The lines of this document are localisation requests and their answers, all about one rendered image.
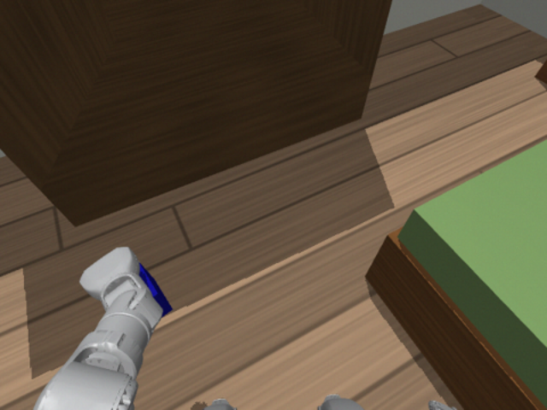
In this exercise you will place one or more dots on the cube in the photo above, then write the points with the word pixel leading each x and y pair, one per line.
pixel 155 290

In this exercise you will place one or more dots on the left robot arm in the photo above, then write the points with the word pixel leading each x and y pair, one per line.
pixel 101 373

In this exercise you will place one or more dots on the bed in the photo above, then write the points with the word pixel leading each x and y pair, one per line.
pixel 466 278

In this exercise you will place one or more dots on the left robot hand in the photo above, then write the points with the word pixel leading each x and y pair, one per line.
pixel 119 260

